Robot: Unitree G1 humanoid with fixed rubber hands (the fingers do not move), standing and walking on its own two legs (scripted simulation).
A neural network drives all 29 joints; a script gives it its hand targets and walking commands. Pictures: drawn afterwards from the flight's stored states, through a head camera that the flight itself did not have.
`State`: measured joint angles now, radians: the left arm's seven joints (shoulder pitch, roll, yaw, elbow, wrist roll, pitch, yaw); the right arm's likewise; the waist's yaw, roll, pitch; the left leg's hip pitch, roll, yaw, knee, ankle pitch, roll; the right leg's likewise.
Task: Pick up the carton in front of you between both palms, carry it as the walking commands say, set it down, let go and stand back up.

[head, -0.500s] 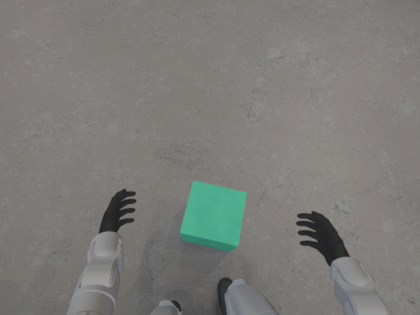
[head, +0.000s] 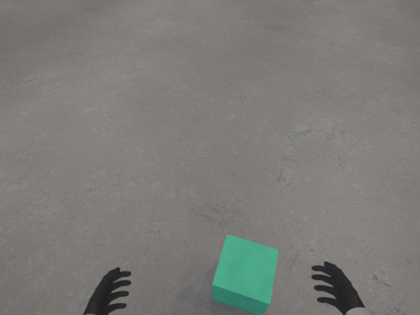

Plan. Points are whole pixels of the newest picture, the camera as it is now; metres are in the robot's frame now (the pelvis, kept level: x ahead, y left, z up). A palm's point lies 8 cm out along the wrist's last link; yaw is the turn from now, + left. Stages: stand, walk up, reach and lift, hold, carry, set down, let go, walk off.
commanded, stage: let go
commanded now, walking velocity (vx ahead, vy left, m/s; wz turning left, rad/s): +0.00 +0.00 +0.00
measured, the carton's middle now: (244, 275) +0.38 -0.10 -0.65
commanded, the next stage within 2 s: stand in 0.32 s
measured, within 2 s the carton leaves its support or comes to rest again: neither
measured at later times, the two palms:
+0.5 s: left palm out of the picture +0.12 +0.25 -0.08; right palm out of the picture +0.14 -0.30 -0.09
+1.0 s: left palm out of the picture +0.11 +0.26 -0.09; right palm out of the picture +0.14 -0.33 -0.11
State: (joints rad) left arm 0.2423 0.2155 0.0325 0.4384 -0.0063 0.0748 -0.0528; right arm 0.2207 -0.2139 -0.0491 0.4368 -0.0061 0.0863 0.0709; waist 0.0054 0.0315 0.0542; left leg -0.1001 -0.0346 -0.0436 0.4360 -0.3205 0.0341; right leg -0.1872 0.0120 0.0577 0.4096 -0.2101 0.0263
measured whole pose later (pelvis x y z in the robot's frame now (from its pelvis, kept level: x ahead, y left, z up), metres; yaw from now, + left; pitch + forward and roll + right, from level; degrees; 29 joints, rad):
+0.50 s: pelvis -0.01 -0.03 -0.01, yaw +1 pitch +0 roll +0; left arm 0.22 0.29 0.05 0.66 0.05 0.03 0.01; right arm 0.22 -0.32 -0.04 0.59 -0.05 0.05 -0.01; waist 0.00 0.05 0.01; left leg -0.16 -0.01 -0.06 0.53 -0.36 -0.01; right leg -0.26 0.04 0.03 0.54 -0.27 -0.02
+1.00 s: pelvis +0.01 -0.04 +0.00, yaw +2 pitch -1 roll +0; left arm 0.16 0.32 0.05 0.85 0.03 0.00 0.02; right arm 0.19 -0.37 -0.01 0.80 -0.03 0.00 -0.03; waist 0.01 0.05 0.02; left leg -0.09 0.01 -0.09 0.45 -0.34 -0.03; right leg -0.20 0.04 0.00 0.48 -0.27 -0.03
